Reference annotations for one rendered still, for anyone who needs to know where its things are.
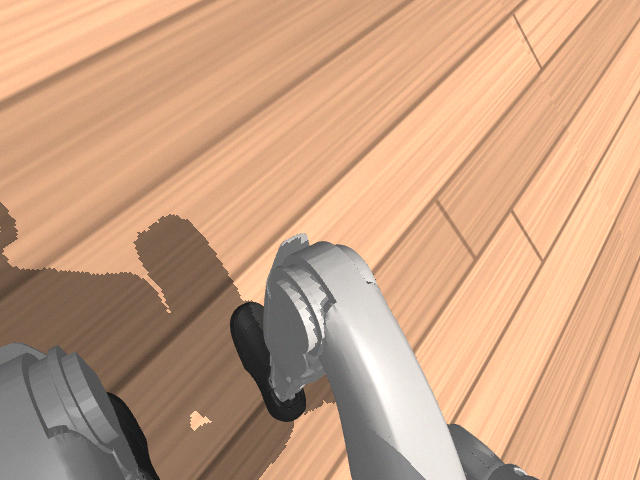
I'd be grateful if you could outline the right robot foot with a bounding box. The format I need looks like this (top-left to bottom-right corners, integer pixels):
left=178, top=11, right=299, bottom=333
left=230, top=302, right=306, bottom=422

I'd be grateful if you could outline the right robot hand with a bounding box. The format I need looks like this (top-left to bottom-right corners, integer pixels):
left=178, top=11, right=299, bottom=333
left=447, top=424, right=505, bottom=480

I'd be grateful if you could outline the left robot foot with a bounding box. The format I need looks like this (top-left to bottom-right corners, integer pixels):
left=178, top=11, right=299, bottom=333
left=106, top=392, right=160, bottom=480

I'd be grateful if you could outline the right robot arm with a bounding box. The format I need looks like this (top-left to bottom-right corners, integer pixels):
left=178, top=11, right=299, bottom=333
left=488, top=464, right=539, bottom=480

